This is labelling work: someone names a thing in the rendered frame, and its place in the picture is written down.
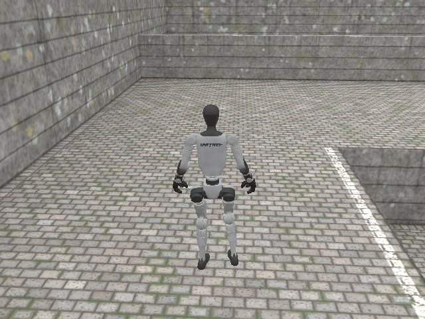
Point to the right robot shin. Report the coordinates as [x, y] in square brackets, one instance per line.
[231, 234]

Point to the robot right upper arm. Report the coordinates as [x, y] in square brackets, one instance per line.
[236, 150]

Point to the robot shin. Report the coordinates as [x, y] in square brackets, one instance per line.
[201, 240]
[231, 234]

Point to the robot right forearm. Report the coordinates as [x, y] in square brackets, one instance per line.
[246, 173]

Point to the left robot shin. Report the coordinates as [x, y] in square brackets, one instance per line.
[201, 240]

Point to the robot left hand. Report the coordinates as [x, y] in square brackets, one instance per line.
[182, 184]

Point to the robot left upper arm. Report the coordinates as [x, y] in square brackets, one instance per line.
[187, 150]

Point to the robot left forearm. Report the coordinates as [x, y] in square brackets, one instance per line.
[180, 174]

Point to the robot right hand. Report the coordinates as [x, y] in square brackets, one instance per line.
[251, 184]

